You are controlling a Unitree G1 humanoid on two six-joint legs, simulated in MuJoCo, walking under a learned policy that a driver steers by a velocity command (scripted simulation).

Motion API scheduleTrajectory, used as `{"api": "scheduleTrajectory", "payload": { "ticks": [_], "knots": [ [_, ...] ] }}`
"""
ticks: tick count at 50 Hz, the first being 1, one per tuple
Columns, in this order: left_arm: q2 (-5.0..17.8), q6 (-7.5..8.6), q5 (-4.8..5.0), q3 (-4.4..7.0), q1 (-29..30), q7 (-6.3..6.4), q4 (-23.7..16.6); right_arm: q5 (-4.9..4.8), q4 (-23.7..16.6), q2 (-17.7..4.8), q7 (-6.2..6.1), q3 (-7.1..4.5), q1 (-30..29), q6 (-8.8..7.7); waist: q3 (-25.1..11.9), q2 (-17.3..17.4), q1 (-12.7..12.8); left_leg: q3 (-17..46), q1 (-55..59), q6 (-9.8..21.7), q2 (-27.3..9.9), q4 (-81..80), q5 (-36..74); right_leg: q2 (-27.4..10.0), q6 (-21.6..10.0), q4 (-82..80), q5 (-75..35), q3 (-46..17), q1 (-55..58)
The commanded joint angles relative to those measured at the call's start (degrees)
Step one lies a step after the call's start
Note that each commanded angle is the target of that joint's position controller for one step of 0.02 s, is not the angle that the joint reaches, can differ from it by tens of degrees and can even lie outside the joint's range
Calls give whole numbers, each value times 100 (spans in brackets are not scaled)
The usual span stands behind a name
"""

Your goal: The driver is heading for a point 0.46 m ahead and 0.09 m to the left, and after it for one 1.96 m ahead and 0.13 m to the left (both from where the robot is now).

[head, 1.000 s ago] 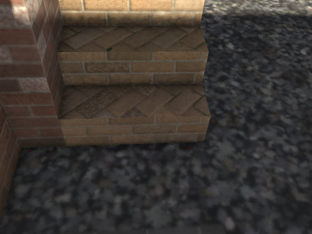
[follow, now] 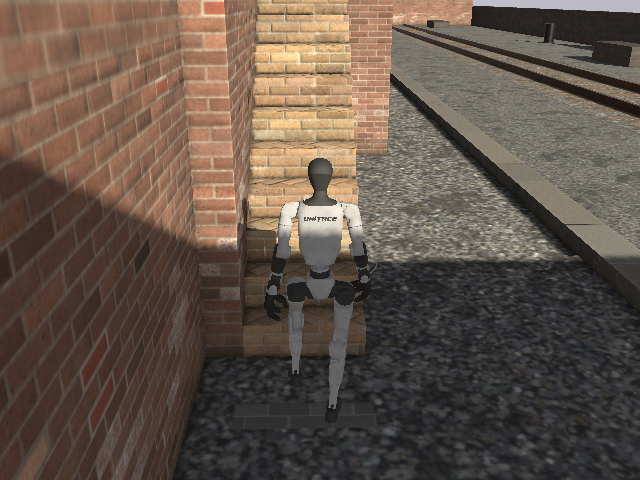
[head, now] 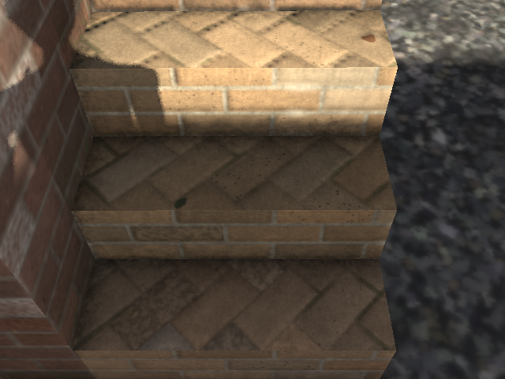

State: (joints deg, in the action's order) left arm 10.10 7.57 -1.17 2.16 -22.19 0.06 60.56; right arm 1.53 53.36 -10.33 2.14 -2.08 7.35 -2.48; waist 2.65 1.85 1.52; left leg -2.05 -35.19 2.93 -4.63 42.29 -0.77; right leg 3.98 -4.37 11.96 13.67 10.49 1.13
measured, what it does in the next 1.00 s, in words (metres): climbs: left foot, then right foot 0.20 m higher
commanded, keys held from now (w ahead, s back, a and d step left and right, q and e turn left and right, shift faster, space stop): w+q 0.50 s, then w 0.02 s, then e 0.48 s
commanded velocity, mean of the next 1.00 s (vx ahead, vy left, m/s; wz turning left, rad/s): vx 0.36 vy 0.00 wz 0.21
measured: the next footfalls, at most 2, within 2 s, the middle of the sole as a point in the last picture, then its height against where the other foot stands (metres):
left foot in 0.14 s outside the picture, level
right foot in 0.86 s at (336, 313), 0.20 m higher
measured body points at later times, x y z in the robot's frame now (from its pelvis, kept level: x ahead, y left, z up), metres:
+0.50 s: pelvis +0.22 +0.03 +0.00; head +0.23 +0.05 +0.45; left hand +0.34 +0.29 -0.12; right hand +0.31 -0.22 -0.13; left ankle +0.19 +0.08 -0.74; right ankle +0.30 -0.11 -0.66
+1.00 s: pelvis +0.40 -0.07 +0.08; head +0.46 -0.09 +0.52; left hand +0.55 +0.17 -0.02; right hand +0.58 -0.32 -0.05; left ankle +0.26 +0.05 -0.51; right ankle +0.53 -0.15 -0.54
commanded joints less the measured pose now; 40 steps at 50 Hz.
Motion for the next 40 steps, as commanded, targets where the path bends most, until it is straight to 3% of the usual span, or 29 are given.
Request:
{"api": "scheduleTrajectory", "payload": {
  "ticks": [1,4,6,7,8,9,10,11,13,16,18,20,22,24,25,27,28,29,30,31,33,34,35,36,38,39,40],
  "knots": [
    [865,96,19,133,-59,102,-201,8,-451,-167,-3,8,-577,-111,243,-527,40,-380,420,92,179,-662,-28,-1629,-421,-188,-3193,-286,-209],
    [1034,29,-1,167,34,170,-169,22,-400,-355,-49,-75,-199,-173,-123,-675,-122,-625,773,433,559,-931,-759,-1728,-414,866,-5203,-124,429],
    [1110,-68,19,184,110,204,-188,66,-149,-485,-114,-174,726,-245,-629,-594,-511,-727,1723,735,909,-1496,-841,-1635,-321,2419,-5457,78,382],
    [1078,-79,33,152,221,201,-315,160,18,-826,-165,-305,1536,-288,-1085,-340,-920,-32,2947,1040,488,-1658,-652,-1500,-148,3806,-4263,94,-549],
    [646,-24,222,45,261,91,-757,230,-89,-1619,-254,-533,1853,-273,-1611,1118,-818,2547,4789,2004,-1139,-1801,411,-555,235,6069,-1017,219,-3042],
    [940,7,52,95,518,33,-704,188,-3,-1558,-218,-536,1784,-174,-1972,698,-736,3699,4989,2197,-1484,-2459,1088,-106,277,6789,1402,-901,-3923],
    [863,26,-6,62,774,-9,-754,79,-123,-1307,-212,-494,1315,-126,-1370,162,-544,2808,4322,1974,-1318,-2528,777,-622,262,6532,877,-1269,-4058],
    [816,63,-10,43,996,-20,-800,-7,-190,-1005,-203,-428,989,-119,-911,-149,-443,2341,3655,1780,-1091,-2678,1127,-769,327,6115,468,-1235,-3942],
    [724,-75,-175,52,1239,-29,-947,-133,-226,-605,-310,-289,733,-109,-633,-234,-231,1686,2918,1402,-644,-2683,2291,-880,508,5457,186,-1284,-3494],
    [613,-262,-283,18,1162,-48,-1005,-146,-301,-949,-334,-343,747,-219,-958,-54,-79,1223,2629,1166,-296,-2472,3261,-668,645,4931,-22,-1077,-3061],
    [577,-316,-248,1,1488,2,-1128,-166,-313,-978,-359,-349,925,-247,-892,170,-164,1204,2542,982,-168,-2430,3232,-569,662,4240,-280,-1004,-3083],
    [403,-397,-186,-84,1499,83,-1120,-57,-347,-827,-468,-323,1077,-176,-1158,565,-257,1412,2654,1004,-244,-2360,2578,-557,659,4752,-350,-940,-3195],
    [473,-433,-176,-91,1975,148,-1342,1,-443,-760,-495,-319,992,-128,-870,436,-336,1665,2364,1080,-228,-2413,1741,-597,678,4620,-305,-897,-3351],
    [553,-422,-221,-58,2109,189,-1469,88,-452,-850,-549,-366,1157,-112,-838,522,-398,2479,2815,1452,-570,-2399,1063,-694,578,5470,23,-1052,-4147],
    [616,-463,-260,-18,2331,222,-1571,56,-410,-835,-568,-363,1414,-142,-696,457,-504,2787,3240,1681,-723,-2298,1252,-709,607,6113,203,-1072,-4839],
    [504,-423,-233,-47,2589,217,-1757,28,-378,-881,-658,-365,1610,-158,-609,227,-536,2699,3776,1747,-859,-2119,2206,-759,623,6631,554,-1072,-5490],
    [407,-421,-233,-80,2783,199,-1871,39,-355,-880,-713,-355,1717,-193,-569,317,-626,2630,4006,1707,-943,-2000,2855,-773,613,7194,977,-1104,-5815],
    [393,-436,-231,-72,2816,204,-1928,49,-315,-792,-762,-321,1824,-229,-603,210,-668,2586,4229,1694,-1022,-1895,3272,-805,588,7657,1262,-1207,-6078],
    [419,-464,-215,-80,2793,182,-2027,16,-295,-797,-798,-302,1792,-250,-502,-65,-564,2319,4241,1469,-910,-1889,3142,-942,590,7035,1274,-1325,-6027],
    [313,-457,-211,-88,2785,182,-1997,67,-171,-702,-837,-249,1938,-236,-531,193,-665,2274,4345,1465,-889,-1895,3190,-875,549,7523,1586,-1174,-6137],
    [265,-547,-187,-104,3087,223,-2273,135,-88,-858,-897,-269,2131,-196,-377,279,-806,2506,4575,1601,-1291,-1949,3081,-890,434,8723,2459,-1501,-7002],
    [268,-606,-209,-65,3331,303,-2452,157,-27,-971,-918,-306,2393,-198,-241,470,-1006,2658,4912,1750,-1514,-1997,3183,-782,362,9706,3099,-1616,-7786],
    [269,-591,-179,-55,3623,360,-2722,200,29,-1221,-929,-398,2496,-192,-141,560,-1111,2759,5217,1732,-1738,-2126,2855,-718,230,10415,3617,-1933,-8565],
    [279,-577,-198,-66,3963,396,-2963,188,80,-1260,-918,-404,2540,-202,40,471,-1179,2665,5356,1589,-1823,-2305,2289,-681,102,10744,3999,-2221,-9171],
    [185,-523,-209,-166,4686,400,-3502,156,233,-1160,-839,-330,2525,-274,398,316,-1254,2066,5205,1135,-1617,-2913,894,-651,-19,10533,4525,-2163,-9655],
    [-22,-543,-245,-350,4568,361,-3809,-18,293,-1207,-796,-312,2263,-202,379,178,-903,1505,4364,631,-1128,-3176,475,-882,-107,9292,4498,-1974,-8714],
    [-43,-608,-265,-386,4470,299,-4007,-129,376,-1156,-811,-276,2159,-148,231,133,-777,1222,3738,589,-1023,-3704,610,-949,-41,8692,3898,-1485,-7682]
  ]
}}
